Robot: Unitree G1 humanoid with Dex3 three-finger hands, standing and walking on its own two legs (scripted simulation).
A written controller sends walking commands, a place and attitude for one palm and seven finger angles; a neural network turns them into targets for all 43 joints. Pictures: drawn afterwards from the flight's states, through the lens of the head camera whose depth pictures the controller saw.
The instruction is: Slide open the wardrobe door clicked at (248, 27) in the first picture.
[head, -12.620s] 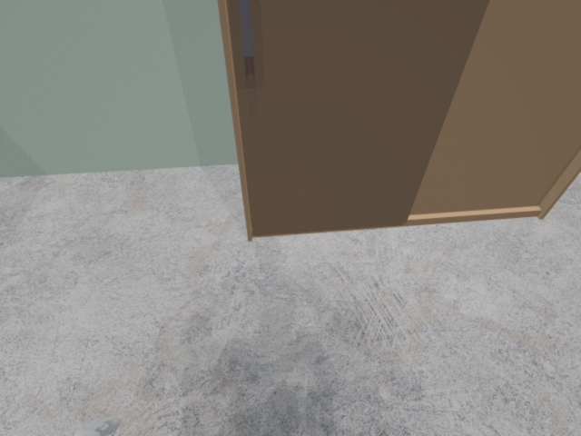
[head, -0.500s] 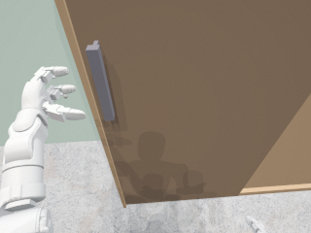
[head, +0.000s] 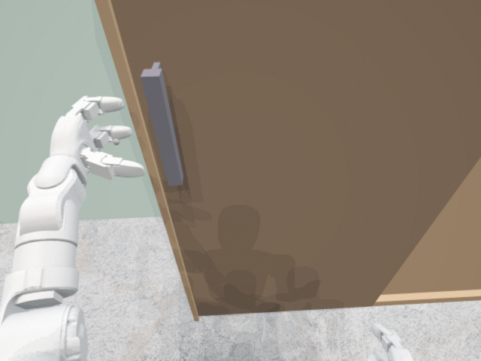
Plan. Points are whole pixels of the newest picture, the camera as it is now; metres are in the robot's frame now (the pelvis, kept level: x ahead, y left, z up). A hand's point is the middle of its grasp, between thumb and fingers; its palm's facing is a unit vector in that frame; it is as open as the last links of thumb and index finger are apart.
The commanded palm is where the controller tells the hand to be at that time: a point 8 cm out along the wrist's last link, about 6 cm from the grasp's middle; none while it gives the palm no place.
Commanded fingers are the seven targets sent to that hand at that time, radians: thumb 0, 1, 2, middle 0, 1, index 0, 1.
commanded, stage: move the hooked fingers beside the handle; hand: left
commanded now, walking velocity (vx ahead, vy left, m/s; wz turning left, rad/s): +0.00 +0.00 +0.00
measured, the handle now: (167, 128) +0.45 +0.16 +0.19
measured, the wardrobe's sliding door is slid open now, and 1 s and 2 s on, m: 0.00 0.00 0.00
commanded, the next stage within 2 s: feel for the door with the fingertips in 0.14 s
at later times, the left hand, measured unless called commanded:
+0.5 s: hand (139, 142) +0.38 +0.19 +0.20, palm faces +0.11 -0.99 -0.01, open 14.0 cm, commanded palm +0.35 +0.24 +0.20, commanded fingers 0.00 -0.50 0.30 -0.30 -1.20 -0.30 -1.20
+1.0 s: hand (138, 138) +0.39 +0.19 +0.21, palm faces +0.15 -0.99 -0.02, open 14.0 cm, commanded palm +0.37 +0.24 +0.20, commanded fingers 0.00 -0.50 0.30 -0.30 -1.20 -0.30 -1.20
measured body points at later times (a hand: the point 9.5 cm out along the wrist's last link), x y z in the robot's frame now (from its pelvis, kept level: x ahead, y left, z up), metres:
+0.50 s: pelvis +0.00 +0.00 +0.00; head -0.02 -0.01 +0.45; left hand +0.37 +0.24 +0.21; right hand +0.16 -0.24 -0.09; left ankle +0.01 +0.12 -0.74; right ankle -0.01 -0.09 -0.74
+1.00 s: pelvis +0.00 -0.01 +0.00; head -0.02 -0.02 +0.45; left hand +0.38 +0.25 +0.21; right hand +0.16 -0.26 -0.10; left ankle +0.01 +0.12 -0.74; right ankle -0.01 -0.09 -0.74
